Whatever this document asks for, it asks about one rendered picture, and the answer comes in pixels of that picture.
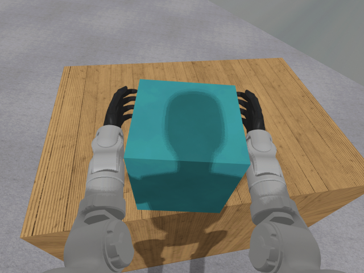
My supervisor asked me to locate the left robot upper arm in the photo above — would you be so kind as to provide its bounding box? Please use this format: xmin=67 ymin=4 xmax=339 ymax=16
xmin=42 ymin=218 xmax=134 ymax=273

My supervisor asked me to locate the right robot forearm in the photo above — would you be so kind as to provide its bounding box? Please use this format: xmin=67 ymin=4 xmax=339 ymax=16
xmin=246 ymin=130 xmax=321 ymax=265

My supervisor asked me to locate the carton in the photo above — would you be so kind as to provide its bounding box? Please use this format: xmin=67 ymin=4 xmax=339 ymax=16
xmin=124 ymin=79 xmax=250 ymax=213

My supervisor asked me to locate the robot left hand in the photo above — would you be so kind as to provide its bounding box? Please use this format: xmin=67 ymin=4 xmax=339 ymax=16
xmin=104 ymin=86 xmax=138 ymax=128

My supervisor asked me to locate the left robot forearm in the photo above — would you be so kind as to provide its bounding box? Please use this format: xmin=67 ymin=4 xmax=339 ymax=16
xmin=64 ymin=125 xmax=126 ymax=265

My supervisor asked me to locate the pedestal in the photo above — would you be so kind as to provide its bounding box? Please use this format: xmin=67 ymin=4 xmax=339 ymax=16
xmin=20 ymin=58 xmax=364 ymax=272

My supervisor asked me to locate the right robot upper arm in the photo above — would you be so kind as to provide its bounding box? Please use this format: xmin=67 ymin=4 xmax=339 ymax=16
xmin=249 ymin=221 xmax=345 ymax=273

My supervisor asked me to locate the robot right hand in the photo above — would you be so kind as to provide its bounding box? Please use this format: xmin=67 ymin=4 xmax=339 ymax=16
xmin=237 ymin=90 xmax=265 ymax=133

